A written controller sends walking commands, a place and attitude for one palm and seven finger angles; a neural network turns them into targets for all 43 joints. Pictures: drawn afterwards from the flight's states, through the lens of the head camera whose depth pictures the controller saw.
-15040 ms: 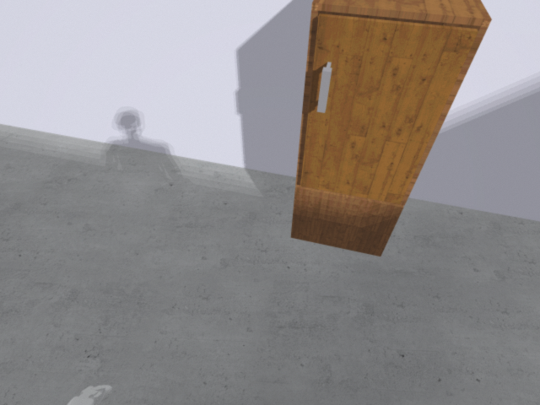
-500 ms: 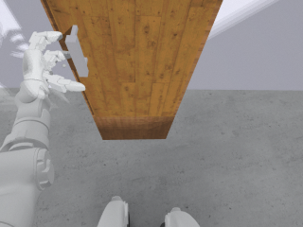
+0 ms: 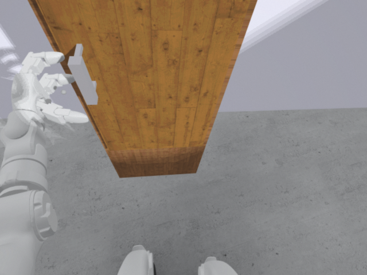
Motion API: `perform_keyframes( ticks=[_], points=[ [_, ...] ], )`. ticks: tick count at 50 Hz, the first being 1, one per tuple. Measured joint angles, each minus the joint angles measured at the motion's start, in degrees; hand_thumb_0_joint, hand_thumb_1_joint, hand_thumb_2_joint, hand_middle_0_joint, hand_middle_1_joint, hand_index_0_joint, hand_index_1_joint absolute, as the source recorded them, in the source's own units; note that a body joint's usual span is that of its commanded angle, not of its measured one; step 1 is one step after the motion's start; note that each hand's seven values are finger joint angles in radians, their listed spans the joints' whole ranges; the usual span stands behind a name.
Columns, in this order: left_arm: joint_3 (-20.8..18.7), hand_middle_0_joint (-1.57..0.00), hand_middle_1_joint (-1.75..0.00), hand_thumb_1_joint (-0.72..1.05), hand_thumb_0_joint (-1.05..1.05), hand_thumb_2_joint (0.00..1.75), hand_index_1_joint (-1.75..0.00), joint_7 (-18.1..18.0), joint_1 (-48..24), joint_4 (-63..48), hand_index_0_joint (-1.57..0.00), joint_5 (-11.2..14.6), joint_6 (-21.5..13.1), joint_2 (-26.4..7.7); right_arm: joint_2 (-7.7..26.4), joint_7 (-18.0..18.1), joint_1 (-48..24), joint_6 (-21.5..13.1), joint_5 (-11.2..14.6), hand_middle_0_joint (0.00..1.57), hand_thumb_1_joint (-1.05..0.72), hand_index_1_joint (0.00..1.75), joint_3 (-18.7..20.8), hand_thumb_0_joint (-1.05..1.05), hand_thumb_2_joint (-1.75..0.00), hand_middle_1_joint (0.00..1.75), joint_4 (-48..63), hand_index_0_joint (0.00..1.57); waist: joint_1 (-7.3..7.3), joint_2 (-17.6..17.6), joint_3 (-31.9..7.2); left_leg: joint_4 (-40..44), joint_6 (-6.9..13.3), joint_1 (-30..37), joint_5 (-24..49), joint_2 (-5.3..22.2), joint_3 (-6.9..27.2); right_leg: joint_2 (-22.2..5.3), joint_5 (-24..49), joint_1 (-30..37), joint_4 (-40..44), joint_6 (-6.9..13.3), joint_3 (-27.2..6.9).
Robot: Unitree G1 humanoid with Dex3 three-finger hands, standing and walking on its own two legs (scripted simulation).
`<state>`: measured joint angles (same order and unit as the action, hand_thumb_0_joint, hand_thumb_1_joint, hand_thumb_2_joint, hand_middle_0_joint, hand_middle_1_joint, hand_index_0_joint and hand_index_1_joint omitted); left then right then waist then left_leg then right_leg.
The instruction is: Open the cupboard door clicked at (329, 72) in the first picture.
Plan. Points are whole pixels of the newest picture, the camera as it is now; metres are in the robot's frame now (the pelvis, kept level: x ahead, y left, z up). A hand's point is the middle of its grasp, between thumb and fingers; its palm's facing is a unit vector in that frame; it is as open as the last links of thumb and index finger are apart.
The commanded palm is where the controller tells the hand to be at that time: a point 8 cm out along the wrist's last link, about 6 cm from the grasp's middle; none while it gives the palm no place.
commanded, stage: move the hooked fingers beside the handle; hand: left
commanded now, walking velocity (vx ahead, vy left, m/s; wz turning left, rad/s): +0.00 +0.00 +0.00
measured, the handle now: (85, 75) +0.52 +0.20 +0.08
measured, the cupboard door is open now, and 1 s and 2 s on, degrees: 0 0 0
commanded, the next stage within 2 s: slide the fingers in behind the handle in 1.40 s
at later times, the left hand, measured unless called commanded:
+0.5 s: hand (50, 93) +0.46 +0.26 +0.09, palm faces +0.07 -1.00 -0.01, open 14.0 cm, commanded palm +0.44 +0.30 +0.08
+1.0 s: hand (51, 94) +0.47 +0.26 +0.09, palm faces +0.07 -1.00 +0.00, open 13.9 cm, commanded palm +0.44 +0.30 +0.08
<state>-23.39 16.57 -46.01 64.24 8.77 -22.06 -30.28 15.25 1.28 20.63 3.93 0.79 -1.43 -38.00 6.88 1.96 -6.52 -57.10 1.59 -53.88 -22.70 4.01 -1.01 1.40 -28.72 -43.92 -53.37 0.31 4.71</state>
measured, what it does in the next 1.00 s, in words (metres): stands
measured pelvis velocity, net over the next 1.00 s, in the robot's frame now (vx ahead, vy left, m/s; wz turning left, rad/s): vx -0.01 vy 0.00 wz -0.02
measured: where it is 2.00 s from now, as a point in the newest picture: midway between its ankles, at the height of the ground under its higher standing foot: outside the picture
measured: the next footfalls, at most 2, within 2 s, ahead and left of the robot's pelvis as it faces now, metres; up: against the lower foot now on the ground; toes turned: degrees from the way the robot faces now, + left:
none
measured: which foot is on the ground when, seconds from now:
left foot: down 0.00-1.00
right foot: down 0.00-1.00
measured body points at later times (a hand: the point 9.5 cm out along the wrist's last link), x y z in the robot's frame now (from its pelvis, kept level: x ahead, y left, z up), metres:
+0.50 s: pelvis -0.01 +0.00 +0.00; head +0.10 +0.02 +0.44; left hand +0.45 +0.31 +0.10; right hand +0.02 -0.28 -0.11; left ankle +0.04 +0.10 -0.68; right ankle -0.04 -0.12 -0.68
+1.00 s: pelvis -0.01 +0.00 +0.00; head +0.10 +0.02 +0.43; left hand +0.46 +0.31 +0.09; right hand +0.01 -0.27 -0.11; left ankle +0.04 +0.10 -0.68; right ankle -0.04 -0.12 -0.68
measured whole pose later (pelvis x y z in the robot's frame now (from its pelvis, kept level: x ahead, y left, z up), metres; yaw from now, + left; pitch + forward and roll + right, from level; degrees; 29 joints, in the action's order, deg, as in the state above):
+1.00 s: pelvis -0.01 +0.00 +0.00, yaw -1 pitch +19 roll -4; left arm -27.9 21.6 -45.4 65.6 8.7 -21.5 -34.9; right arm 15.8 2.8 21.2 4.8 1.2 -2.1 -36.6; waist 7.8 1.9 -6.3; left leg -57.5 1.6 -54.7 -22.2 4.6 -1.4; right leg 2.0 -28.0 -45.1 -53.9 0.3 4.0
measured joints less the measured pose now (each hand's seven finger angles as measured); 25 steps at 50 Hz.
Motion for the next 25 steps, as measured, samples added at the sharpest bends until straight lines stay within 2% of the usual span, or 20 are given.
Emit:
perform_keyframes(
  ticks=[9,14,17,21,25],
  points=[
    [-1.6,-0.3,-1.2,-0.5,-0.01,0.3,-1.19,2.4,2.4,-1.4,-0.27,0.3,0.1,-0.5,0.1,0.3,0.1,1.0,0.3,0.21,-0.91,0.3,0.0,0.0,-0.9,0.3,1.0,0.21,0.08,0.0,-0.3,0.5,0.0,1.2,-0.2,0.3,-0.7,0.2,0.1,0.9,0.4,0.0,-0.7],
    [-3.1,-0.3,-1.2,-0.5,-0.01,0.3,-1.2,3.1,1.9,0.8,-0.29,-0.1,1.1,-2.2,0.2,0.7,-0.3,1.3,0.5,0.21,-0.91,0.3,-0.4,0.0,-0.9,0.3,1.7,0.21,0.54,-0.1,0.1,0.4,-0.1,1.1,-0.1,0.4,-0.6,0.3,0.1,0.7,0.2,0.0,-0.7],
    [-3.9,-0.3,-1.2,-0.5,-0.01,0.3,-1.2,3.3,2.2,0.2,-0.3,-0.2,0.4,-3.0,0.3,0.8,-0.3,1.1,0.4,0.21,-0.91,0.3,-0.3,0.0,-0.9,0.3,1.9,0.21,0.56,-0.2,0.2,0.2,-0.1,0.7,0.0,0.5,-0.6,0.4,0.2,0.3,0.0,0.1,-0.7],
    [-3.3,-0.29,-1.2,-0.5,-0.01,0.3,-1.2,4.2,1.7,-0.2,-0.3,0.5,-0.7,-3.5,0.5,1.0,-0.1,1.1,0.5,0.21,-0.91,0.3,-0.2,0.0,-0.9,0.3,1.4,0.21,0.16,-0.2,0.4,-0.1,-0.2,0.3,0.1,0.5,-0.3,0.5,0.3,0.1,-0.1,0.1,-0.5],
    [-3.0,-0.29,-1.2,-0.5,-0.01,0.3,-1.2,5.6,0.5,1.4,-0.3,0.6,0.4,-4.1,0.7,1.3,-0.2,1.3,0.6,0.21,-0.91,0.3,-0.4,0.0,-0.9,0.3,0.9,0.21,0.3,-0.1,0.3,-0.2,-0.1,0.0,0.3,0.4,0.0,0.4,0.4,-0.2,-0.2,0.1,-0.2]
  ],
)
